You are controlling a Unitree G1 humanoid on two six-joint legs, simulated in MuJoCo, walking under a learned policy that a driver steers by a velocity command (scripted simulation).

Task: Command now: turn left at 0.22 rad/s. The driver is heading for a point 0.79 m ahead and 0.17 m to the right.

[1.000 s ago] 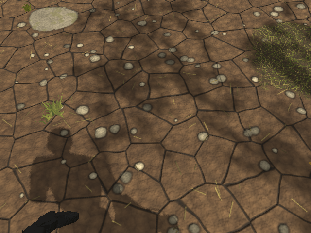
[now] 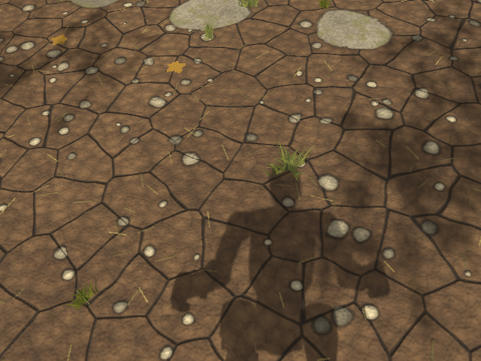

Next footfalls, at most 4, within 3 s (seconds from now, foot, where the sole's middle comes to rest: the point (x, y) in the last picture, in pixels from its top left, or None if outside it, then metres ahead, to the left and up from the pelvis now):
0.16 left None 0.02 0.15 -0.78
1.46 left None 0.43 0.13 -0.78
1.96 right None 0.42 -0.11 -0.78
2.44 left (240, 341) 0.52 0.09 -0.78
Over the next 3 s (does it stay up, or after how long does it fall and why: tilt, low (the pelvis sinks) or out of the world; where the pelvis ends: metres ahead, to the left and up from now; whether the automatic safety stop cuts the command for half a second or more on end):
stays up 0.43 -0.01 0.00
